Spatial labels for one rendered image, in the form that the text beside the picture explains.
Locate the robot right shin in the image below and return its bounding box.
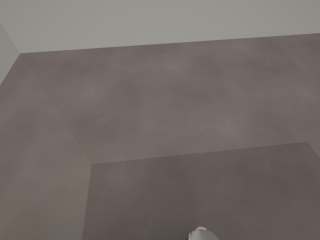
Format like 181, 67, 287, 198
196, 226, 207, 230

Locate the right robot thigh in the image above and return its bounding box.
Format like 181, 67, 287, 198
188, 229, 218, 240

